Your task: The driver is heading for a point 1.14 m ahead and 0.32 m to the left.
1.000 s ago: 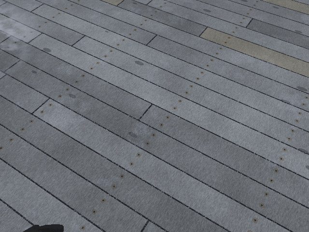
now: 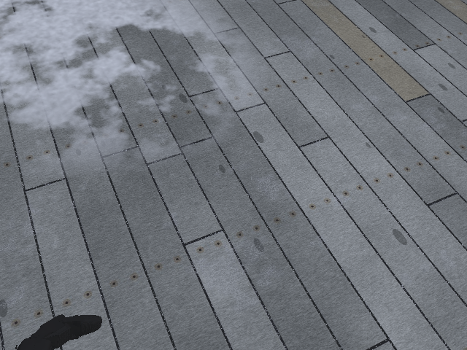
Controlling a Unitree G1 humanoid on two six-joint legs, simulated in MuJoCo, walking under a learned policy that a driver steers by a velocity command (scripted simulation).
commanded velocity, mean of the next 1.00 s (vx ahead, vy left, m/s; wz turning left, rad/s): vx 0.43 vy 0.00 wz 0.53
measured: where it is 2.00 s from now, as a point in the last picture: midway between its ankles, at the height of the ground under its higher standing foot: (125, 265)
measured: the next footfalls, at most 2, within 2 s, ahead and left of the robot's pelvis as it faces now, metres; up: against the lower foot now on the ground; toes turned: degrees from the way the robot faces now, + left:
right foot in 0.12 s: +0.25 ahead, -0.14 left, +0.00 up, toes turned +8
left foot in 0.64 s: +0.46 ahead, +0.19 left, +0.00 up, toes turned +26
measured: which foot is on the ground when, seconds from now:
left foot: down 0.00-0.12, up 0.14-0.62, down 0.64-1.00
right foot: up 0.00-0.10, down 0.12-0.64, up 0.66-1.00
